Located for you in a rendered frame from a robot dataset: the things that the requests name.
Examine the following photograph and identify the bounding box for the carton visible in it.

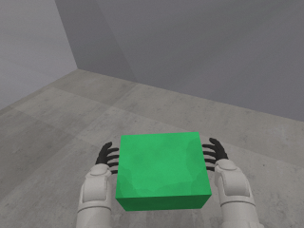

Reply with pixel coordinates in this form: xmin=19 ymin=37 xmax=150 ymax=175
xmin=115 ymin=132 xmax=212 ymax=212

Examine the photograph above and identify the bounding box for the robot left forearm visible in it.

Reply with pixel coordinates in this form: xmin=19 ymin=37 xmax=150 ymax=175
xmin=76 ymin=163 xmax=113 ymax=228

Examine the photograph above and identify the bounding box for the robot right forearm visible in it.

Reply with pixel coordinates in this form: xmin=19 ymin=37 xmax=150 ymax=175
xmin=214 ymin=159 xmax=265 ymax=228

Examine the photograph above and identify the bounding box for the left robot hand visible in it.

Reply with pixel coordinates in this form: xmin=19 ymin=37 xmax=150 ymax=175
xmin=95 ymin=142 xmax=120 ymax=174

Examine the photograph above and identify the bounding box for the right robot hand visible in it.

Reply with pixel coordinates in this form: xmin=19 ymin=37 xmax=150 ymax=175
xmin=202 ymin=138 xmax=229 ymax=172

